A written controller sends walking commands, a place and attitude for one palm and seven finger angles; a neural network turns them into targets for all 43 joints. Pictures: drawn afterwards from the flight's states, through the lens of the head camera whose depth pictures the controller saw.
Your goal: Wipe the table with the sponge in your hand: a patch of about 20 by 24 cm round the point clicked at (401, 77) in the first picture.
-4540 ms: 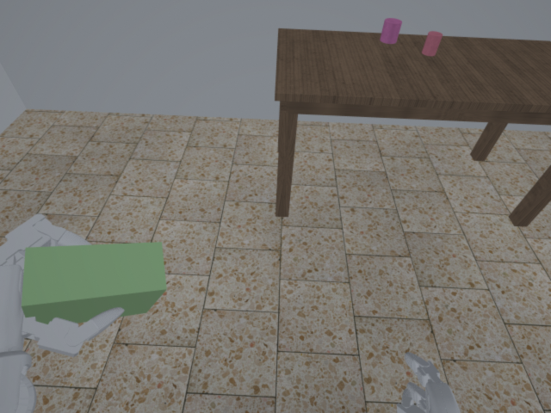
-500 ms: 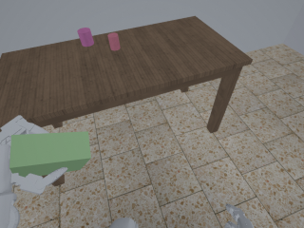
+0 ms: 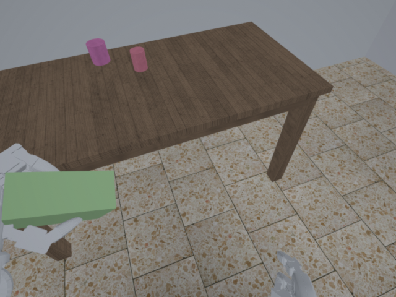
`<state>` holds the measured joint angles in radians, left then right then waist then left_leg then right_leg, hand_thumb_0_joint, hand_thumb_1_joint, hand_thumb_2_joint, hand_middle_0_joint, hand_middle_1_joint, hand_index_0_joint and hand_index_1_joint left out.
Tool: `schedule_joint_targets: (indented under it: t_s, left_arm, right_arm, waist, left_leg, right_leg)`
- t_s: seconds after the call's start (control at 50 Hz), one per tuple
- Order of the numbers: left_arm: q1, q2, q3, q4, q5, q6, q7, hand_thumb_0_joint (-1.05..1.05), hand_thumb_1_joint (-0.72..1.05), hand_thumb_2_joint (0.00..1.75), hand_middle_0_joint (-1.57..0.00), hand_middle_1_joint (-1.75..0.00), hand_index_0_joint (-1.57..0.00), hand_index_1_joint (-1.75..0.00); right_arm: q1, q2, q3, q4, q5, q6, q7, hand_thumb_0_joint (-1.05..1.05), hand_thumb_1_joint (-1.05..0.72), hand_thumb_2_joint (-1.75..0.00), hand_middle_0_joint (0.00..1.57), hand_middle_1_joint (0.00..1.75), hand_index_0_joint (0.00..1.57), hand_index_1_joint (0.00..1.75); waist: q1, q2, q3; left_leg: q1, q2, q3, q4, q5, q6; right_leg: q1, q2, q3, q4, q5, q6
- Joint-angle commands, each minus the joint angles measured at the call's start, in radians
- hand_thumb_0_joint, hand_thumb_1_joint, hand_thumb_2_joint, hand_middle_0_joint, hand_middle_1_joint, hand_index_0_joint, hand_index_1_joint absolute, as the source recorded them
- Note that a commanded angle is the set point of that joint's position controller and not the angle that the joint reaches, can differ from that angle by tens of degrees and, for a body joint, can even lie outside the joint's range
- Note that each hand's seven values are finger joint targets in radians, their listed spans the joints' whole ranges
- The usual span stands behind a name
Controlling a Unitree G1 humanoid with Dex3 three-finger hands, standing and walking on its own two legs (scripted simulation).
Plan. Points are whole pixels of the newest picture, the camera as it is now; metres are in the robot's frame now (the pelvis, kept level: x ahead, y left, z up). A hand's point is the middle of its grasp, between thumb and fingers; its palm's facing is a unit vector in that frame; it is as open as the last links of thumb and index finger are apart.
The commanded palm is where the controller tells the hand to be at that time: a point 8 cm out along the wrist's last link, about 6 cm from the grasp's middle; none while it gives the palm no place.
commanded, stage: take the last steps up to it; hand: left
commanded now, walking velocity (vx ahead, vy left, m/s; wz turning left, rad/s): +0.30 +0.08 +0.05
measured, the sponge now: (76, 198) +0.22 +0.20 +0.16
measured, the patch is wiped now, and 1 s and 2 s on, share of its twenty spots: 0.00 0.00 0.00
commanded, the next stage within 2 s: come to a stop and stand still in 0.98 s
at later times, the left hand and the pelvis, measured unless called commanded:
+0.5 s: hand (59, 133) +0.34 +0.27 +0.18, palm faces +0.42 -0.80 -0.42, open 9.8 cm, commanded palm +0.27 +0.30 +0.19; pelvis +0.11 +0.02 +0.00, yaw +0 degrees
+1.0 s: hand (94, 107) +0.41 +0.23 +0.18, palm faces +0.37 -0.81 -0.45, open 9.8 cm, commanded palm +0.35 +0.28 +0.19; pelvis +0.19 +0.00 +0.01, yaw +1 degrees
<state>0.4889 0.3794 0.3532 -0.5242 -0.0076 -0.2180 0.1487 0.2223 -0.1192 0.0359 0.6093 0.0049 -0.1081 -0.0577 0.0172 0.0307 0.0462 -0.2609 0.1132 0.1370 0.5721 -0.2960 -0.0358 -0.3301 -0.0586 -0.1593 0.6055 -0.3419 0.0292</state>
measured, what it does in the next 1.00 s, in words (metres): walks ahead: left foot, then right foot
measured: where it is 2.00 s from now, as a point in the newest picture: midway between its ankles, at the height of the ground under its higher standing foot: outside the picture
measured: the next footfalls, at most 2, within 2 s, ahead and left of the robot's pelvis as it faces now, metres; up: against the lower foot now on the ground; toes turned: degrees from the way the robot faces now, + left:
left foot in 0.38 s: +0.19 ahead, +0.15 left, +0.00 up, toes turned +10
right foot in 0.68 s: +0.21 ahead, -0.10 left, +0.00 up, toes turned -9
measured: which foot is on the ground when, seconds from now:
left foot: down 0.00-0.02, up 0.04-0.36, down 0.38-0.70, up 0.72-1.00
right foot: down 0.00-0.38, up 0.40-0.66, down 0.68-1.00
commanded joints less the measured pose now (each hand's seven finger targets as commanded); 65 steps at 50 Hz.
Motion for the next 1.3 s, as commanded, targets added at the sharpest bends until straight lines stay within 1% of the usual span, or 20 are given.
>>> schedule_joint_targets:
  t_s: [0.0,0.04,0.06,0.14,0.26,0.32,0.36,0.4,0.5,0.62,0.64,0.68,0.7,0.76,0.82,0.98,1.0,1.06,1.16,1.28]
  left_arm:
    - [-0.117,0.206,0.167,-0.103,-0.01,-0.038,0.038,0.0,0.1,1.3,-1.2,-1.6,-1.2,-1.6]
    - [-0.152,0.201,0.168,-0.115,-0.028,-0.044,0.028,0.0,0.1,1.3,-1.2,-1.6,-1.2,-1.6]
    - [-0.122,0.174,0.147,-0.127,-0.031,-0.056,0.022,0.0,0.1,1.3,-1.2,-1.6,-1.2,-1.6]
    - [-0.084,0.155,0.131,-0.158,-0.013,-0.084,0.024,0.0,0.1,1.3,-1.2,-1.6,-1.2,-1.6]
    - [-0.047,0.16,0.145,-0.255,-0.02,-0.071,0.051,0.0,0.1,1.3,-1.2,-1.6,-1.2,-1.6]
    - [-0.095,0.158,0.136,-0.266,-0.018,-0.074,0.055,0.0,0.1,1.3,-1.2,-1.6,-1.2,-1.6]
    - [-0.109,0.148,0.13,-0.274,-0.021,-0.089,0.054,0.0,0.1,1.3,-1.2,-1.6,-1.2,-1.6]
    - [-0.113,0.195,0.153,-0.174,-0.018,-0.087,0.035,0.0,0.1,1.3,-1.2,-1.6,-1.2,-1.6]
    - [-0.038,0.124,0.109,-0.297,-0.023,-0.083,0.019,0.0,0.1,1.3,-1.2,-1.6,-1.2,-1.6]
    - [-0.052,0.137,0.132,-0.168,-0.024,-0.045,0.028,0.0,0.1,1.3,-1.2,-1.6,-1.2,-1.6]
    - [-0.077,0.152,0.139,-0.157,-0.019,-0.039,0.029,0.0,0.1,1.3,-1.2,-1.6,-1.2,-1.6]
    - [-0.119,0.199,0.161,-0.105,-0.016,-0.03,0.034,0.0,0.1,1.3,-1.2,-1.6,-1.2,-1.6]
    - [-0.151,0.186,0.143,-0.106,-0.033,-0.028,0.028,0.0,0.1,1.3,-1.2,-1.6,-1.2,-1.6]
    - [-0.141,0.169,0.134,-0.139,-0.022,-0.055,0.026,0.0,0.1,1.3,-1.2,-1.6,-1.2,-1.6]
    - [-0.103,0.155,0.121,-0.163,-0.012,-0.074,0.028,0.0,0.1,1.3,-1.2,-1.6,-1.2,-1.6]
    - [-0.061,0.167,0.144,-0.259,-0.024,-0.067,0.052,0.0,0.1,1.3,-1.2,-1.6,-1.2,-1.6]
    - [-0.08,0.172,0.142,-0.27,-0.024,-0.072,0.051,0.0,0.1,1.3,-1.2,-1.6,-1.2,-1.6]
    - [-0.058,0.175,0.142,-0.186,-0.02,-0.083,0.043,0.0,0.1,1.3,-1.2,-1.6,-1.2,-1.6]
    - [-0.021,0.145,0.099,-0.302,-0.028,-0.055,0.019,0.0,0.1,1.3,-1.2,-1.6,-1.2,-1.6]
    - [-0.033,0.16,0.125,-0.239,-0.035,-0.021,0.029,0.0,0.1,1.3,-1.2,-1.6,-1.2,-1.6]
  right_arm:
    - [-0.106,-0.146,-0.066,-0.139,0.0,-0.015,-0.017,0.0,-0.9,-0.9,0.2,0.3,0.2,0.3]
    - [-0.125,-0.178,-0.08,-0.123,0.002,-0.016,-0.003,0.0,-0.9,-0.9,0.2,0.3,0.2,0.3]
    - [-0.127,-0.169,-0.072,-0.112,0.004,-0.009,-0.003,0.0,-0.9,-0.9,0.2,0.3,0.2,0.3]
    - [-0.135,-0.171,-0.068,-0.112,-0.005,0.017,-0.004,0.0,-0.9,-0.9,0.2,0.3,0.2,0.3]
    - [-0.101,-0.164,-0.084,-0.167,-0.009,0.001,-0.005,0.0,-0.9,-0.9,0.2,0.3,0.2,0.3]
    - [-0.073,-0.189,-0.106,-0.172,-0.006,0.001,-0.023,0.0,-0.9,-0.9,0.2,0.3,0.2,0.3]
    - [-0.066,-0.226,-0.12,-0.18,0.005,-0.001,-0.021,0.0,-0.9,-0.9,0.2,0.3,0.2,0.3]
    - [-0.089,-0.203,-0.101,-0.161,-0.003,-0.003,-0.016,0.0,-0.9,-0.9,0.2,0.3,0.2,0.3]
    - [-0.09,-0.196,-0.095,-0.148,0.005,-0.029,0.001,0.0,-0.9,-0.9,0.2,0.3,0.2,0.3]
    - [-0.094,-0.187,-0.078,-0.139,0.004,-0.025,-0.02,0.0,-0.9,-0.9,0.2,0.3,0.2,0.3]
    - [-0.094,-0.182,-0.076,-0.142,0.005,-0.017,-0.026,0.0,-0.9,-0.9,0.2,0.3,0.2,0.3]
    - [-0.102,-0.147,-0.063,-0.148,0.001,-0.007,-0.023,0.0,-0.9,-0.9,0.2,0.3,0.2,0.3]
    - [-0.124,-0.185,-0.082,-0.142,0.001,-0.014,-0.013,0.0,-0.9,-0.9,0.2,0.3,0.2,0.3]
    - [-0.128,-0.161,-0.052,-0.109,-0.002,0.002,-0.007,0.0,-0.9,-0.9,0.2,0.3,0.2,0.3]
    - [-0.127,-0.168,-0.059,-0.119,-0.008,0.014,-0.007,0.0,-0.9,-0.9,0.2,0.3,0.2,0.3]
    - [-0.088,-0.176,-0.091,-0.177,-0.007,0.011,-0.016,0.0,-0.9,-0.9,0.2,0.3,0.2,0.3]
    - [-0.08,-0.192,-0.102,-0.179,-0.002,0.012,-0.023,0.0,-0.9,-0.9,0.2,0.3,0.2,0.3]
    - [-0.071,-0.204,-0.097,-0.176,-0.005,0.008,-0.024,0.0,-0.9,-0.9,0.2,0.3,0.2,0.3]
    - [-0.081,-0.196,-0.085,-0.17,-0.002,-0.012,0.006,0.0,-0.9,-0.9,0.2,0.3,0.2,0.3]
    - [-0.09,-0.185,-0.055,-0.17,0.0,-0.033,-0.004,0.0,-0.9,-0.9,0.2,0.3,0.2,0.3]
  waist:
    - [0.007,-0.352,-0.15]
    - [-0.001,-0.278,-0.134]
    - [-0.003,-0.192,-0.112]
    - [-0.017,-0.14,-0.116]
    - [0.01,-0.177,-0.171]
    - [-0.018,-0.049,-0.175]
    - [-0.027,0.29,-0.22]
    - [-0.031,0.252,-0.162]
    - [-0.009,0.232,-0.16]
    - [-0.008,0.144,-0.153]
    - [-0.011,0.078,-0.155]
    - [-0.004,-0.325,-0.12]
    - [0.011,-0.374,-0.111]
    - [-0.01,-0.159,-0.123]
    - [-0.019,-0.166,-0.144]
    - [-0.013,-0.11,-0.194]
    - [-0.019,-0.041,-0.193]
    - [-0.025,0.296,-0.177]
    - [-0.014,0.207,-0.199]
    - [-0.016,0.178,-0.175]
  left_leg:
    - [-0.419,-0.084,0.01,0.442,-0.257,0.04]
    - [-0.494,-0.039,-0.156,0.67,-0.181,0.021]
    - [-0.502,-0.017,-0.166,0.691,-0.138,0.013]
    - [-0.375,0.001,-0.1,0.451,-0.051,0.007]
    - [-0.12,-0.058,0.037,0.028,0.035,0.03]
    - [0.112,-0.065,0.053,-0.137,0.137,0.041]
    - [0.368,0.245,-0.399,-0.197,0.394,0.201]
    - [0.231,0.347,-0.555,-0.283,0.219,0.309]
    - [0.07,0.189,-0.186,-0.258,0.223,0.215]
    - [-0.035,0.145,-0.095,-0.145,-0.015,0.132]
    - [-0.069,0.109,-0.061,-0.068,-0.081,0.107]
    - [-0.354,-0.08,0.021,0.341,-0.266,0.032]
    - [-0.403,-0.067,-0.09,0.528,-0.242,0.023]
    - [-0.431,-0.023,-0.143,0.619,-0.119,0.005]
    - [-0.324,-0.026,-0.081,0.421,-0.054,0.005]
    - [0.038,-0.088,0.032,-0.112,0.144,0.028]
    - [0.12,-0.055,-0.006,-0.157,0.173,0.043]
    - [0.241,0.291,-0.518,-0.27,0.423,0.248]
    - [0.202,0.17,-0.192,-0.172,0.683,0.17]
    - [0.055,0.139,-0.113,-0.136,0.416,0.087]
  right_leg:
    - [0.379,-0.339,0.61,-0.331,0.035,-0.194]
    - [0.368,-0.39,0.655,-0.344,0.072,-0.24]
    - [0.357,-0.371,0.545,-0.32,0.185,-0.237]
    - [0.28,-0.277,0.214,-0.269,0.5,-0.175]
    - [0.273,-0.246,0.16,-0.215,0.374,-0.164]
    - [0.168,-0.177,0.119,-0.025,0.32,-0.105]
    - [-0.168,-0.001,0.026,0.39,-0.17,-0.016]
    - [-0.294,-0.026,0.145,0.616,-0.27,-0.016]
    - [-0.136,-0.036,0.058,0.341,-0.082,-0.002]
    - [0.136,0.03,-0.038,-0.055,0.022,0.009]
    - [0.182,0.003,0.005,-0.129,0.032,-0.006]
    - [0.274,-0.308,0.555,-0.332,0.003,-0.161]
    - [0.26,-0.387,0.668,-0.385,0.003,-0.203]
    - [0.312,-0.33,0.394,-0.286,0.367,-0.205]
    - [0.285,-0.274,0.194,-0.247,0.612,-0.165]
    - [0.234,-0.194,0.143,-0.116,0.412,-0.118]
    - [0.178,-0.167,0.134,-0.034,0.347,-0.094]
    - [-0.184,0.027,0.087,0.426,-0.309,-0.02]
    - [-0.092,0.019,0.09,0.23,-0.063,-0.002]
    - [0.184,0.038,0.063,-0.154,0.144,-0.001]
